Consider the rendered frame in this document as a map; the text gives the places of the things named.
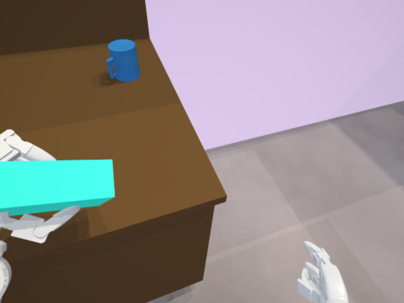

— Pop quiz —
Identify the sponge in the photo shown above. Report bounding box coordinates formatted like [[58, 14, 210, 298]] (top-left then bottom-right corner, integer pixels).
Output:
[[0, 160, 115, 216]]

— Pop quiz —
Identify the robot right hand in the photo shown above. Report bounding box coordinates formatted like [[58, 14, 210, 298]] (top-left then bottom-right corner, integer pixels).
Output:
[[297, 241, 349, 303]]

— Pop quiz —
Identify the robot left hand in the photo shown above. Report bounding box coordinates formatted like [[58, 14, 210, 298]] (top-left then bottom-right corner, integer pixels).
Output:
[[0, 129, 81, 243]]

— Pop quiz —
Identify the table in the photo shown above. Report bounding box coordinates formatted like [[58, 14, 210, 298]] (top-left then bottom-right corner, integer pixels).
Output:
[[0, 0, 227, 303]]

